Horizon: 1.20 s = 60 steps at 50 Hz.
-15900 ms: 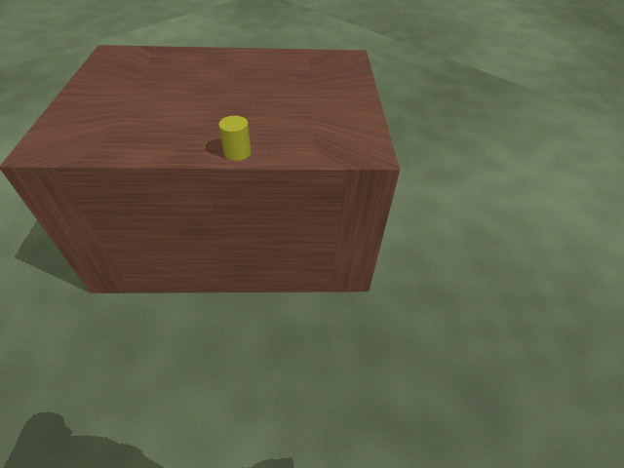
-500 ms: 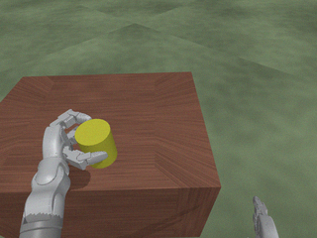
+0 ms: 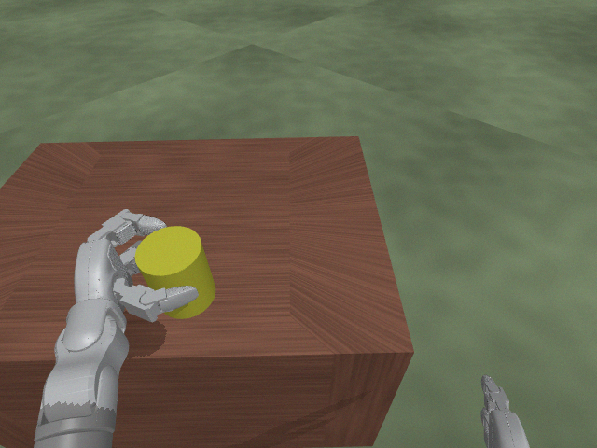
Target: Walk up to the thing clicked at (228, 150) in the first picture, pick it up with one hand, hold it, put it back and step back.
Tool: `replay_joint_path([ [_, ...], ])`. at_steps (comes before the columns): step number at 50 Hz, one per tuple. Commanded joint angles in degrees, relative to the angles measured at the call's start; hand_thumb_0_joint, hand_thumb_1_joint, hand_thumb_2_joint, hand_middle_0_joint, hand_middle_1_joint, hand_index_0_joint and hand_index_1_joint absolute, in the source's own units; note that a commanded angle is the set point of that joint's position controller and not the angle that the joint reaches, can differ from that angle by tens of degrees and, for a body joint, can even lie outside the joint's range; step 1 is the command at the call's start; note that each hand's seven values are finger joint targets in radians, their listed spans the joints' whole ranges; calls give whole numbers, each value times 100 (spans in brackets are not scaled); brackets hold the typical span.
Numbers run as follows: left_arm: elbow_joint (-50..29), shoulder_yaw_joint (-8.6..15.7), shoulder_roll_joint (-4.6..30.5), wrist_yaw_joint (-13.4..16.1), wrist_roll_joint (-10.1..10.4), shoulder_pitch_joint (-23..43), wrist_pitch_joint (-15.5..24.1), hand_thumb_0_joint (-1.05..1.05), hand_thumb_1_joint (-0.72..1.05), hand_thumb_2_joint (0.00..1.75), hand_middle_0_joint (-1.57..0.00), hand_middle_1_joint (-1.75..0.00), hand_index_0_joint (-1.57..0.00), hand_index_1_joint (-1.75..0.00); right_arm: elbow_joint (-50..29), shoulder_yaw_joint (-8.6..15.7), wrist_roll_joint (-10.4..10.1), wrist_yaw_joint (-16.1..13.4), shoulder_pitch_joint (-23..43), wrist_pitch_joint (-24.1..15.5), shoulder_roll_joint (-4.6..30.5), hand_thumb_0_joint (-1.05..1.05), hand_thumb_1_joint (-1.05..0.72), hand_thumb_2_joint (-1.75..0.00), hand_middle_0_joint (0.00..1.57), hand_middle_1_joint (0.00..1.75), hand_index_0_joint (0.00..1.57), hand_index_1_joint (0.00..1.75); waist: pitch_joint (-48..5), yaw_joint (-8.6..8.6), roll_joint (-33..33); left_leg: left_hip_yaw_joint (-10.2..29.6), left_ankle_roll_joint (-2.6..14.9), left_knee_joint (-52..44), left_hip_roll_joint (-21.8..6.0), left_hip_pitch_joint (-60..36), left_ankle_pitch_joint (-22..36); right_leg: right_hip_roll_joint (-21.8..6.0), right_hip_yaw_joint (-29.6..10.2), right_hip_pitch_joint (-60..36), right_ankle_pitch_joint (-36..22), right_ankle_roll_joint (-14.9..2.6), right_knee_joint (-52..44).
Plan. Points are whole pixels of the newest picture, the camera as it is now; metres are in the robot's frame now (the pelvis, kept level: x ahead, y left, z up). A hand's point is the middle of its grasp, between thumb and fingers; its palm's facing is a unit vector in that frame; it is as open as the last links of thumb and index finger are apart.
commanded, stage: hold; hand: left
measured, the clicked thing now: (178, 273) +0.32 +0.15 +0.12
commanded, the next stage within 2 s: crouch in 0.60 s
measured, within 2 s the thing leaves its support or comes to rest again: neither
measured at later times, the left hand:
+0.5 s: hand (161, 260) +0.33 +0.17 +0.13, palm faces +0.17 -0.98 +0.02, open 11.0 cm
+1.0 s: hand (162, 266) +0.35 +0.18 +0.10, palm faces +0.21 -0.98 +0.03, open 10.9 cm
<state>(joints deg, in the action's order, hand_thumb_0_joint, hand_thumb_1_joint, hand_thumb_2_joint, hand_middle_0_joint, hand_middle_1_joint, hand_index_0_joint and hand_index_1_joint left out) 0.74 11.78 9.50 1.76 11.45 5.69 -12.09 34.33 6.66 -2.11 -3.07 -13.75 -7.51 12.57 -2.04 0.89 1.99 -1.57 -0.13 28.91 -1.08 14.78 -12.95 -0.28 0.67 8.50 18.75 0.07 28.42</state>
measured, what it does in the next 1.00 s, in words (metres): stands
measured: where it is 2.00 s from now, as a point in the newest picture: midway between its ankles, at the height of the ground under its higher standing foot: outside the picture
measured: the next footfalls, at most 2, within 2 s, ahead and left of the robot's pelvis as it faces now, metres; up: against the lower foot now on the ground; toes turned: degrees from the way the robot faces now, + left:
none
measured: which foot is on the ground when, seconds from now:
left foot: down 0.00-1.00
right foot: down 0.00-1.00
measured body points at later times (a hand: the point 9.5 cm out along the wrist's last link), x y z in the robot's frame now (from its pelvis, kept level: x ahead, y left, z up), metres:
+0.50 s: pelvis +0.00 +0.00 +0.00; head -0.01 -0.02 +0.45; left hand +0.31 +0.22 +0.13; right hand +0.16 -0.27 -0.08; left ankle +0.03 +0.12 -0.74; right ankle -0.04 -0.12 -0.74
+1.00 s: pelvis +0.00 -0.01 +0.00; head +0.00 -0.01 +0.45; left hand +0.33 +0.23 +0.10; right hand +0.17 -0.27 -0.07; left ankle +0.03 +0.12 -0.74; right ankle -0.04 -0.12 -0.74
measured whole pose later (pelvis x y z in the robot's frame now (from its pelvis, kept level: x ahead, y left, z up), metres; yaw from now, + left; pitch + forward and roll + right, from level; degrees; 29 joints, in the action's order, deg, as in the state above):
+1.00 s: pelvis +0.00 -0.01 +0.00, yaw +0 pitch +0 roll +0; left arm 12.8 13.3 10.4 1.6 10.3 11.1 -8.3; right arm 34.2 6.4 -1.9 -2.8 -11.9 -7.4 12.2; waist -0.8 1.7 0.8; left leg -1.1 -0.5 28.4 -1.2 15.9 -12.4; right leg -0.1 1.1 9.7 18.6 -0.3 28.4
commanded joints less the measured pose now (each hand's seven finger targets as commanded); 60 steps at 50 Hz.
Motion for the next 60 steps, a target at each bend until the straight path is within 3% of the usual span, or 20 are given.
replay_joint_path([
  [1, -2008, -129, 476, -19, 13, 2115, 648, 0, -16, 129, -131, -151, -134, -152, -866, 106, -19, -20, 852, -333, 580, 0, 52, -6, 5, 5, 5, 5, -1020, -101, 38, -5, 113, -223, 73, -982, 1062, 21, 54, 495, -1472, 15, -468],
  [2, -2226, 308, 931, 49, 11, 2222, 715, 0, -17, 129, -131, -151, -134, -152, -1003, 218, -1, -65, 943, -356, 783, 0, 51, -6, 5, 5, 5, 5, -1329, -142, 117, 20, 105, -194, 53, -1121, 1135, 31, 49, 385, -1493, 12, -461],
  [4, -2185, -55, 581, 76, -14, 2263, 794, 0, -18, 129, -130, -150, -132, -152, -789, 134, 20, -96, 1116, -394, 676, 0, 52, -6, 5, 5, 5, 5, -1185, -85, 159, 71, 77, -203, 21, -1099, 1051, 68, 81, 485, -1379, -17, -425],
  [6, -2104, 226, 831, 152, -5, 2146, 838, 0, -20, 127, -128, -149, -130, -150, -733, 267, 44, -165, 1148, -399, 880, 0, 52, -6, 5, 5, 5, 5, -1398, -85, 93, 90, 84, -180, 13, -1171, 1086, 75, 75, 381, -1419, -5, -437],
  [10, -1821, 283, 880, 164, -17, 2042, 860, 0, -17, 127, -126, -147, -129, -148, -506, 296, 60, -240, 861, -355, 881, 0, 52, -6, 5, 5, 5, 5, -1191, 29, -235, 94, 117, -202, 0, -1121, 1011, 108, 100, 483, -1401, 27, -454],
  [21, -1451, 137, 686, 10, 52, 2141, 556, 0, -12, 130, -131, -151, -134, -152, -550, 187, 3, -108, 933, -300, 689, 0, 53, -5, 5, 5, 5, 5, -693, -61, -212, 1, 128, -292, 48, -857, 951, 43, 73, 554, -1405, 29, -548],
  [22, -1514, -59, 531, 14, 45, 2213, 570, 0, -15, 129, -131, -151, -134, -152, -554, 205, -7, -104, 940, -303, 701, 0, 52, -6, 5, 5, 5, 5, -739, -11, -120, -16, 122, -306, 58, -896, 905, 39, 61, 618, -1365, 19, -569],
  [23, -1498, 391, 948, 66, 65, 2204, 579, 0, -16, 130, -132, -152, -134, -153, -655, 364, 3, -131, 900, -319, 935, 0, 52, -6, 5, 5, 5, 5, -859, -56, -244, 6, 133, -285, 49, -927, 883, 41, 55, 508, -1315, 29, -582],
  [30, -1966, 325, 857, 145, 43, 2207, 804, 0, -15, 128, -128, -148, -130, -149, -736, 391, 31, -187, 853, -340, 949, 0, 52, -6, 5, 5, 5, 5, -1661, -47, -164, 70, 122, -126, 5, -1404, 1638, 90, 100, 265, -1930, 46, -400],
  [31, -2171, 195, 804, 140, 14, 2226, 815, 0, -14, 127, -127, -147, -130, -148, -808, 179, 34, -180, 838, -354, 686, 0, 53, -6, 5, 5, 5, 5, -1694, -81, -125, 63, 128, -108, 8, -1443, 1782, 86, 108, 196, -2060, 56, -394],
  [33, -2053, 285, 905, 143, 27, 2121, 764, 0, -14, 127, -127, -147, -130, -148, -644, 351, 43, -205, 818, -328, 894, 0, 52, -6, 5, 5, 5, 5, -1618, -40, -95, 52, 135, -97, 9, -1402, 1847, 80, 90, 214, -2157, 68, -392],
  [38, -1411, 254, 802, 99, 3, 2035, 532, 0, -15, 123, -124, -142, -127, -142, -729, 184, 4, -174, 1175, -311, 696, 0, 54, -5, 5, 5, 5, 5, -848, -76, -260, 26, 119, -276, 25, -980, 1243, 68, 93, 367, -1682, 39, -542],
  [39, -1010, 42, 486, 59, 22, 1884, 461, 0, -18, 124, -125, -144, -128, -144, -558, 222, 11, -155, 1022, -269, 673, 0, 54, -5, 5, 5, 5, 5, -711, 11, -407, 9, 132, -294, 31, -917, 1177, 68, 87, 453, -1645, 46, -586],
  [41, -884, 417, 810, 61, 72, 1970, 416, 0, -20, 123, -124, -144, -128, -144, -899, 267, -10, -155, 948, -275, 835, 0, 54, -5, 5, 5, 5, 5, -772, 25, -645, -5, 169, -258, 49, -936, 1173, 44, 74, 415, -1697, 84, -621],
  [42, -766, 304, 739, 34, 47, 1952, 402, 0, -24, 122, -123, -144, -127, -143, -624, 292, -10, -125, 779, -251, 804, 0, 54, -5, 5, 5, 5, 5, -560, 34, -573, -15, 166, -287, 64, -868, 1053, 37, 67, 558, -1599, 72, -624],
  [46, -395, 659, 1169, 32, -54, 2512, 703, 0, -23, 122, -121, -142, -125, -141, -880, 393, 4, -71, 585, -259, 952, 0, 55, -5, 5, 5, 5, 5, -678, 124, -667, -18, 192, -240, 71, -858, 955, 14, 17, 622, -1520, 93, -599],
  [50, 130, 539, 1142, -61, -61, 3324, 1428, 0, -17, 124, -121, -142, -124, -142, -951, 381, 28, -53, 799, -314, 908, 0, 55, -5, 5, 5, 5, 5, -1351, 252, -293, 10, 197, 33, 47, -970, 1248, -2, -29, 831, -1796, 88, -260],
  [52, 336, 516, 1268, -123, -62, 3604, 1820, 0, -11, 126, -123, -143, -126, -143, -973, 83, 36, -41, 819, -328, 648, 0, 56, -5, 5, 5, 5, 5, -1622, 220, -97, 45, 193, 227, 51, -966, 1398, -26, -17, 879, -1926, 86, -102],
  [55, 752, 701, 1780, -211, -99, 3992, 2267, 0, -7, 128, -125, -144, -128, -145, -891, 253, 81, -108, 904, -292, 933, 0, 55, -5, 5, 5, 5, 5, -1958, 277, 112, 72, 184, 433, 29, -886, 1303, -43, -42, 1114, -1850, 80, 101],
  [60, 1940, 767, 1911, -342, -15, 4135, 2700, 0, -8, 132, -129, -149, -132, -149, -935, 323, 113, -79, 815, -244, 1068, 0, 54, -5, 5, 5, 5, 5, -2083, 328, 90, 149, 174, 727, -79, -486, 1102, 35, 11, 1562, -1539, 28, 421],
])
